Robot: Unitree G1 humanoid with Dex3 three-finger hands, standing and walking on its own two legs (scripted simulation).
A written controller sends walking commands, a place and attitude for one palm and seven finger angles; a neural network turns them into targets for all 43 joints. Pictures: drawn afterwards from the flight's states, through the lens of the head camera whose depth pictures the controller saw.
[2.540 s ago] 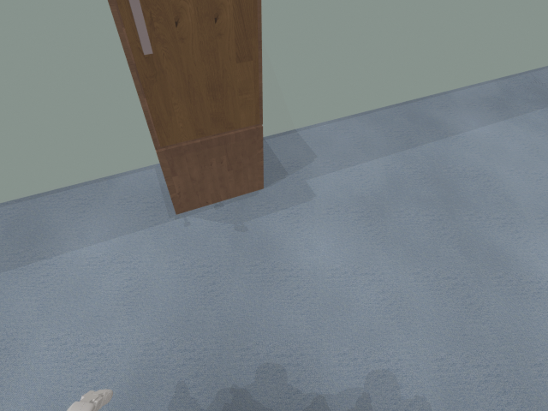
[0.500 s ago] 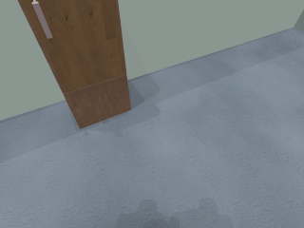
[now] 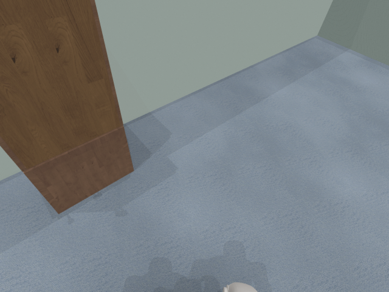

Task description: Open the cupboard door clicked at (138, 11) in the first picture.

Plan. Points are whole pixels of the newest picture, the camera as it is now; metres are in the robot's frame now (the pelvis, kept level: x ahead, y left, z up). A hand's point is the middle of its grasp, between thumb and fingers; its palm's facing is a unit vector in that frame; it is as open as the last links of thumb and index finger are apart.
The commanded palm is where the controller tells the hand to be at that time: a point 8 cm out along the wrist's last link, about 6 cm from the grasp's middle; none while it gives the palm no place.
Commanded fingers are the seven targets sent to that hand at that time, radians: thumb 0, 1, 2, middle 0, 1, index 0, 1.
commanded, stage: walk to a spot facing it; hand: left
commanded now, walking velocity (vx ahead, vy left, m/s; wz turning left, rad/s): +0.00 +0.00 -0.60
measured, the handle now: out of the picture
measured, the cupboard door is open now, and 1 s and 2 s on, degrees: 0 0 0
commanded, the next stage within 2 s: turn to face it in 0.12 s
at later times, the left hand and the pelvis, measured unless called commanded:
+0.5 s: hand (161, 239) +0.28 +0.11 -0.16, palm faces -0.11 -0.98 -0.17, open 7.4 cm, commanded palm none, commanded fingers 0.00 0.90 0.90 -0.20 -0.30 -0.20 -0.30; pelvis +0.14 -0.03 -0.01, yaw -4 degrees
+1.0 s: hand (90, 280) +0.16 +0.26 -0.17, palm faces +0.26 -0.93 -0.24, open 7.4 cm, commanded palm none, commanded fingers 0.00 0.90 0.90 -0.20 -0.30 -0.20 -0.30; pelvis +0.15 +0.03 +0.01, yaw +12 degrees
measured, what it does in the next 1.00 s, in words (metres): walks ahead: right foot, then left foot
